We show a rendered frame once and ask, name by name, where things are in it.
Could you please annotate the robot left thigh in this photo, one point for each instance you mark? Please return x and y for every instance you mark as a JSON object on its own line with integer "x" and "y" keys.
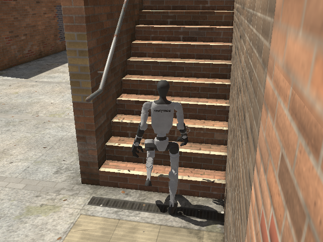
{"x": 150, "y": 146}

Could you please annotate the right robot upper arm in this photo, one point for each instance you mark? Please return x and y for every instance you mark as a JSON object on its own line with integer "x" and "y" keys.
{"x": 179, "y": 114}

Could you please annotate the left robot forearm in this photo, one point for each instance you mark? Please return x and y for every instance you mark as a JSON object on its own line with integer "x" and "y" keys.
{"x": 139, "y": 136}

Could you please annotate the robot right hand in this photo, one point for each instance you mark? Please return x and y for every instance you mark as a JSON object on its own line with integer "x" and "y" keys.
{"x": 181, "y": 139}

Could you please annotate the right robot forearm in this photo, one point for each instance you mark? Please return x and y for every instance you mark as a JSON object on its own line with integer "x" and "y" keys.
{"x": 183, "y": 132}

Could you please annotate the robot left hand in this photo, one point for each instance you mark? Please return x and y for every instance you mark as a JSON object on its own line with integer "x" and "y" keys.
{"x": 134, "y": 150}

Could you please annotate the robot torso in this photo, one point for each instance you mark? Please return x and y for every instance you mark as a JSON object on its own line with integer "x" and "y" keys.
{"x": 161, "y": 122}

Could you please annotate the left robot upper arm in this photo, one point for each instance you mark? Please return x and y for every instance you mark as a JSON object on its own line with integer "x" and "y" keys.
{"x": 144, "y": 115}

